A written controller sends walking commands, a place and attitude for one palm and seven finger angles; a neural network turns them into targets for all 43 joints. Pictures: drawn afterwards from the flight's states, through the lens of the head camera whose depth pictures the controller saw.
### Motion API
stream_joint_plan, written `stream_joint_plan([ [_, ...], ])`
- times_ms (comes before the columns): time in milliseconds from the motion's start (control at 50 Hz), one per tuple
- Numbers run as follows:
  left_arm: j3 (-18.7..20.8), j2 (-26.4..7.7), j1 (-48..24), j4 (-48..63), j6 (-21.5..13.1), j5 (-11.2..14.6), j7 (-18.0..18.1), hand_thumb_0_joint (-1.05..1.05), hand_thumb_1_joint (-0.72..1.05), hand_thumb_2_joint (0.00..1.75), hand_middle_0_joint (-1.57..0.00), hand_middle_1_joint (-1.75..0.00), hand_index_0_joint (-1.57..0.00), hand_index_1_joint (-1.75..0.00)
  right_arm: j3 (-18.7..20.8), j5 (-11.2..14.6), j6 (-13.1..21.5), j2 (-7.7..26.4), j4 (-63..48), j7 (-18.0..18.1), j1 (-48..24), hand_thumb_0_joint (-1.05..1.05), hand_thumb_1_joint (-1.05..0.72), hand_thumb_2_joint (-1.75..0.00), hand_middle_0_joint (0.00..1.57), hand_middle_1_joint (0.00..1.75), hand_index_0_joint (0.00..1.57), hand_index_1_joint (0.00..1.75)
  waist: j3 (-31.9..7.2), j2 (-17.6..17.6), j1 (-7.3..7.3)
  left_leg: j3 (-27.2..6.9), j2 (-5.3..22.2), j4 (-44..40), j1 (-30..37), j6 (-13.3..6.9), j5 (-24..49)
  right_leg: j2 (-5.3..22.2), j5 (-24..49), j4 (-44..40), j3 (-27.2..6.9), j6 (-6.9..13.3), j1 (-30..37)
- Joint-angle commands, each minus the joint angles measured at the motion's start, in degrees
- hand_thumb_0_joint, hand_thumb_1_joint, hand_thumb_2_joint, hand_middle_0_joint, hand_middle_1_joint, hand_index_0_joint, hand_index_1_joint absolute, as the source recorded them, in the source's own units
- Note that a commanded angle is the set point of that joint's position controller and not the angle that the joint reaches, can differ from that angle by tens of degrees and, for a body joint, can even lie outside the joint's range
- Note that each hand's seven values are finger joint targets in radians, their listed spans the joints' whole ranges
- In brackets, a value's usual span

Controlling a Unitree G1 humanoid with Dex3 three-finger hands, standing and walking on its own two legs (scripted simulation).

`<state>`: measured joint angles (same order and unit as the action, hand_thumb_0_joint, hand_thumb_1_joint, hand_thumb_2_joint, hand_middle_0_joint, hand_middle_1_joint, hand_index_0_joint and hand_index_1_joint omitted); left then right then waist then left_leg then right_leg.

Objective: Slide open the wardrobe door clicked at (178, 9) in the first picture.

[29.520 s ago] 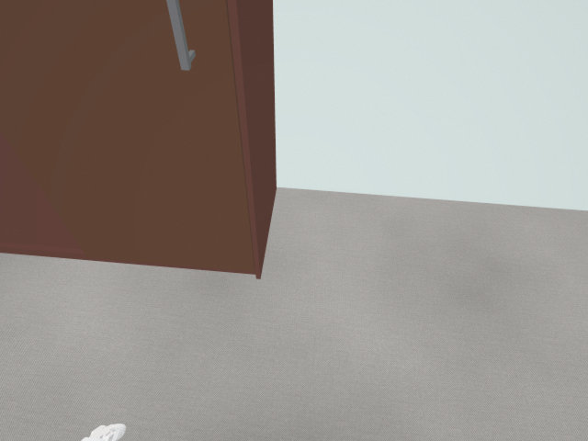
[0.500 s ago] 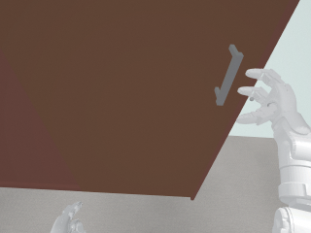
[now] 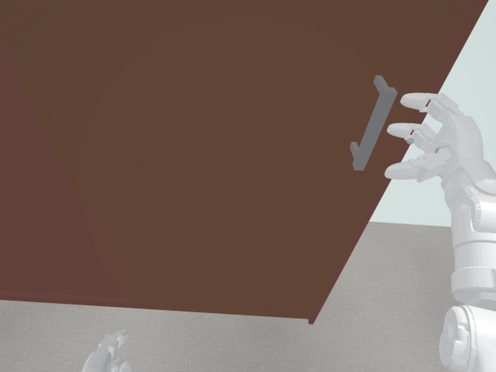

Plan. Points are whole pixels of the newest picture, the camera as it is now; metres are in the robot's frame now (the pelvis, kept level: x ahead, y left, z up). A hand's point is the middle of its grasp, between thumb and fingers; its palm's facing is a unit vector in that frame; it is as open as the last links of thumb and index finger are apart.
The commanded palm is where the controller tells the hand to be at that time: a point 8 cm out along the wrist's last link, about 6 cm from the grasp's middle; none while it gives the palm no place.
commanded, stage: move the hooked fingers beside the handle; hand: right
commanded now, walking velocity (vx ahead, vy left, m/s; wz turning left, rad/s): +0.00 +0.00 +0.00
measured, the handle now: (369, 125) +0.48 -0.15 +0.20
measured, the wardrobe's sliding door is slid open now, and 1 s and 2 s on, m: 0.00 0.00 0.00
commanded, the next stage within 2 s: feel for the door with the fingertips in 1.86 s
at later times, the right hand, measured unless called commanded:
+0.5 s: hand (406, 161) +0.40 -0.19 +0.19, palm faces -0.04 +1.00 -0.01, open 14.0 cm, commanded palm +0.38 -0.25 +0.21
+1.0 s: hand (413, 150) +0.41 -0.20 +0.21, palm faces -0.04 +1.00 +0.00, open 14.0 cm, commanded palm +0.39 -0.26 +0.21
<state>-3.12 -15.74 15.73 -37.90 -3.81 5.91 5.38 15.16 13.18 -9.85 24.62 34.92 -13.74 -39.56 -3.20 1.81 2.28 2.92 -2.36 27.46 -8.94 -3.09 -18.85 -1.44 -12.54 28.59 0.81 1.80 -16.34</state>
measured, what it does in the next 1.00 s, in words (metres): stands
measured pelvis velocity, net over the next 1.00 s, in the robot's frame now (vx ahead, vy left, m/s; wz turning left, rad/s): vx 0.00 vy -0.01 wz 0.00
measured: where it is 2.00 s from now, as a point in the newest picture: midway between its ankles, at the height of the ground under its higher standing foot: outside the picture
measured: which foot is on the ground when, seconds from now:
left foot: down 0.00-1.00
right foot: down 0.00-1.00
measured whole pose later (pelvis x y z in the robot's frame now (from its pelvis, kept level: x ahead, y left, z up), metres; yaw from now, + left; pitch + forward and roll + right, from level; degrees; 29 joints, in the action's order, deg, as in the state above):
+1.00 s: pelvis +0.00 -0.01 +0.00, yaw +0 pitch +1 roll +0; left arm -3.0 -15.9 15.8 -37.5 -3.9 5.6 5.4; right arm 15.7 13.9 -8.8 23.3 30.5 -15.1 -36.2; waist -2.6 1.3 2.1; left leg 2.7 -1.8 27.4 -9.3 -2.3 -18.9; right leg -2.0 -12.8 29.0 1.0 2.6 -16.9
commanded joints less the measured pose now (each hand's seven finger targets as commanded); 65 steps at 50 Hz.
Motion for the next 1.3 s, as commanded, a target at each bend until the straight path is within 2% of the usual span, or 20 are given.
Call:
stream_joint_plan([
  [0, 3.3, -8.6, -3.1, 8.8, -1.7, 0.0, 0.2, 0.0, 0.9, 0.9, -0.2, -0.3, -0.2, -0.3, 4.4, 0.4, -1.3, 14.4, -2.3, -1.0, -17.9, 0.0, 0.5, -0.3, 0.3, 1.2, 0.3, 1.2, -8.8, -4.1, -1.08, -2.7, 2.8, -4.8, -5.8, 2.0, 19.5, 1.0, 8.9, -1.2, -3.0, 2.0, 8.5],
  [60, 3.7, -8.5, -3.5, 10.8, -1.7, -0.3, 0.0, 0.0, 0.9, 0.9, -0.2, -0.3, -0.2, -0.3, 8.3, 1.2, 1.9, 18.4, -9.7, -1.5, -17.5, 0.0, 0.5, -0.3, 0.3, 1.2, 0.3, 1.2, -14.4, -5.9, -2.03, -3.4, 3.3, -3.5, -1.3, 2.6, 25.5, 0.9, 12.0, -0.3, -2.7, 2.2, 9.1],
  [140, 3.2, -7.3, -4.8, 11.7, -2.6, -0.5, 0.1, 0.0, 0.9, 0.9, -0.2, -0.3, -0.2, -0.3, 9.1, 0.9, 8.2, 19.9, -23.5, -1.8, -25.5, 0.0, 0.5, -0.3, 0.3, 1.2, 0.3, 1.2, -20.7, 0.4, -1.36, -4.1, 2.7, -2.7, 0.4, 2.4, 28.0, 0.8, 15.7, 0.1, -2.4, 2.6, 15.1],
  [180, 3.0, -7.4, -4.9, 10.8, -2.8, -0.5, 0.3, 0.0, 0.9, 0.9, -0.2, -0.3, -0.2, -0.3, 9.7, 1.0, 8.8, 20.8, -24.5, -1.9, -25.9, 0.0, 0.5, -0.3, 0.3, 1.2, 0.3, 1.2, -19.5, 3.0, -0.99, -4.0, 2.3, -3.2, -1.0, 2.2, 27.2, 1.0, 16.1, 0.1, -2.4, 2.6, 16.7],
  [240, 2.9, -7.5, -4.8, 9.5, -3.2, -0.1, 0.5, 0.0, 0.9, 0.9, -0.2, -0.3, -0.2, -0.3, 5.2, 1.3, 5.1, 15.1, -17.9, -2.8, -22.8, 0.0, 0.5, -0.3, 0.3, 1.2, 0.3, 1.2, -11.9, 4.5, 0.12, -3.5, 2.2, -4.6, -6.4, 2.0, 22.1, 1.0, 12.3, -0.1, -2.6, 2.4, 15.2],
  [320, 3.4, -8.2, -4.4, 9.5, -2.6, 0.5, 0.3, 0.0, 0.9, 0.9, -0.2, -0.3, -0.2, -0.3, 1.7, 1.5, -0.8, 11.0, -11.2, -3.8, -17.4, 0.0, 0.5, -0.3, 0.3, 1.2, 0.3, 1.2, -8.7, 0.7, -0.06, -2.8, 2.3, -4.5, -8.5, 2.1, 20.9, 0.9, 10.5, -0.2, -2.9, 2.2, 12.1],
  [360, 3.6, -8.1, -4.5, 10.2, -2.4, 0.4, 0.0, 0.0, 0.9, 0.9, -0.2, -0.3, -0.2, -0.3, 1.4, 2.2, -1.3, 9.8, -12.6, -3.5, -15.1, 0.0, 0.5, -0.3, 0.3, 1.2, 0.3, 1.2, -10.6, -2.1, -0.55, -2.5, 2.4, -4.0, -7.2, 2.2, 22.3, 0.9, 11.9, 0.4, -2.9, 2.3, 12.1],
  [500, 2.7, -7.3, -6.0, 10.8, -2.5, -0.5, 0.3, 0.0, 0.9, 0.9, -0.2, -0.3, -0.2, -0.3, 9.0, 1.5, 5.5, 19.4, -24.2, 0.0, -26.1, 0.0, 0.5, -0.3, 0.3, 1.2, 0.3, 1.2, -18.7, -2.5, -1.12, -3.6, 2.4, -3.0, -1.4, 2.3, 25.2, 0.7, 14.7, -0.2, -3.1, 2.6, 14.7],
  [580, 2.3, -7.1, -6.0, 9.9, -2.3, -0.5, 0.5, 0.0, 0.9, 0.9, -0.2, -0.3, -0.2, -0.3, 7.7, 0.1, 4.7, 18.1, -18.5, 0.0, -24.0, 0.0, 0.5, -0.3, 0.3, 1.2, 0.3, 1.2, -14.5, 2.8, -1.0, -3.5, 2.3, -3.9, -4.2, 1.8, 22.5, 0.9, 13.6, -0.4, -2.8, 2.3, 15.0],
  [640, 2.5, -7.5, -5.1, 9.5, -1.9, -0.2, 0.5, 0.0, 0.9, 0.9, -0.2, -0.3, -0.2, -0.3, 4.7, 0.0, 1.4, 15.0, -11.3, -1.5, -20.9, 0.0, 0.5, -0.3, 0.3, 1.2, 0.3, 1.2, -10.9, 3.1, -0.34, -3.0, 2.4, -4.6, -7.0, 1.5, 20.1, 1.0, 11.4, -0.5, -3.4, 1.9, 13.5],
  [680, 2.8, -8.1, -4.7, 10.0, -1.4, 0.1, 0.5, 0.0, 0.9, 0.9, -0.2, -0.3, -0.2, -0.3, 4.5, 0.9, -0.5, 14.3, -7.7, -3.2, -16.2, 0.0, 0.5, -0.3, 0.3, 1.2, 0.3, 1.2, -10.7, -1.9, -0.64, -2.8, 2.4, -4.2, -5.5, 2.0, 23.3, 0.9, 12.3, -0.2, -2.9, 2.1, 11.4],
  [760, 3.3, -8.1, -4.8, 10.6, -1.6, 0.4, 0.6, 0.0, 0.9, 0.9, -0.2, -0.3, -0.2, -0.3, 1.9, 2.4, 0.9, 12.2, -10.9, -4.8, -20.9, 0.0, 0.5, -0.3, 0.3, 1.2, 0.3, 1.2, -11.6, -3.8, 0.61, -2.4, 2.3, -4.1, -7.0, 2.0, 21.5, 1.1, 11.6, 0.5, -3.4, 2.3, 12.1],
  [840, 3.0, -7.6, -5.5, 10.7, -2.8, -0.2, 0.6, 0.0, 0.9, 0.9, -0.2, -0.3, -0.2, -0.3, 2.4, 2.2, 5.6, 13.1, -22.4, -3.0, -30.0, 0.0, 0.5, -0.3, 0.3, 1.2, 0.3, 1.2, -17.4, 3.4, 0.67, -2.6, 1.9, -3.8, -7.8, 1.2, 18.9, 1.2, 13.6, 0.3, -4.9, 2.0, 18.8],
  [900, 2.8, -7.7, -4.4, 9.1, -3.2, -0.7, 0.7, 0.0, 0.9, 0.9, -0.2, -0.3, -0.2, -0.3, 5.1, 1.6, 6.3, 15.4, -21.1, -0.8, -30.1, 0.0, 0.5, -0.3, 0.3, 1.2, 0.3, 1.2, -17.3, 2.2, 0.52, -2.1, 1.5, -4.3, -7.9, 1.1, 17.4, 1.6, 13.9, -0.5, -5.5, 1.8, 19.6],
  [960, 2.9, -8.0, -3.8, 8.6, -2.8, -0.8, 0.6, 0.0, 0.9, 0.9, -0.2, -0.3, -0.2, -0.3, 9.2, 1.0, 4.1, 19.0, -14.3, 0.2, -22.2, 0.0, 0.5, -0.3, 0.3, 1.2, 0.3, 1.2, -15.1, -0.6, -1.51, -2.1, 1.7, -4.5, -5.3, 1.2, 18.2, 1.5, 13.4, -1.0, -4.5, 1.9, 15.3],
  [1040, 2.9, -8.2, -3.3, 9.2, -1.5, -0.4, 0.3, 0.0, 0.9, 0.9, -0.2, -0.3, -0.2, -0.3, 5.8, -0.4, 0.0, 16.2, -7.5, -0.4, -20.7, 0.0, 0.5, -0.3, 0.3, 1.2, 0.3, 1.2, -9.8, 0.3, -0.99, -2.0, 2.1, -4.6, -6.7, 1.3, 17.0, 1.4, 10.3, -1.8, -4.0, 1.5, 10.7],
  [1100, 3.4, -8.2, -3.5, 10.5, -1.5, -0.3, 0.1, 0.0, 0.9, 0.9, -0.2, -0.3, -0.2, -0.3, 3.0, 0.2, 0.7, 12.6, -10.2, -1.5, -21.2, 0.0, 0.5, -0.3, 0.3, 1.2, 0.3, 1.2, -12.7, -0.6, -0.38, -1.9, 1.7, -4.3, -7.1, 1.3, 18.1, 1.6, 12.3, -1.0, -4.2, 1.8, 13.4],
  [1180, 3.6, -8.1, -3.7, 11.2, -2.2, -0.8, 0.2, 0.0, 0.9, 0.9, -0.2, -0.3, -0.2, -0.3, 5.4, 1.4, 5.0, 15.5, -21.4, -2.1, -24.9, 0.0, 0.5, -0.3, 0.3, 1.2, 0.3, 1.2, -20.2, 0.9, -0.51, -2.3, 1.4, -3.4, -5.0, 1.2, 22.1, 1.8, 18.0, 0.0, -4.7, 1.9, 19.3],
  [1220, 3.2, -7.6, -4.4, 11.1, -2.6, -0.8, 0.1, 0.0, 0.9, 0.9, -0.2, -0.3, -0.2, -0.3, 4.5, 1.5, 5.8, 13.7, -24.5, -1.9, -25.6, 0.0, 0.5, -0.3, 0.3, 1.2, 0.3, 1.2, -20.1, 2.9, -0.34, -2.0, 1.3, -3.2, -6.2, 1.0, 21.9, 2.0, 19.8, 0.0, -5.2, 1.6, 21.8],
  [1280, 3.0, -7.7, -4.4, 9.7, -2.7, -0.7, 0.3, 0.0, 0.9, 0.9, -0.2, -0.3, -0.2, -0.3, 5.4, 1.6, 4.2, 14.2, -21.4, -1.0, -23.4, 0.0, 0.5, -0.3, 0.3, 1.2, 0.3, 1.2, -15.1, 0.9, -0.44, -1.8, 1.1, -4.3, -7.1, 1.2, 20.2, 2.0, 17.0, -0.7, -4.8, 1.7, 18.8],
])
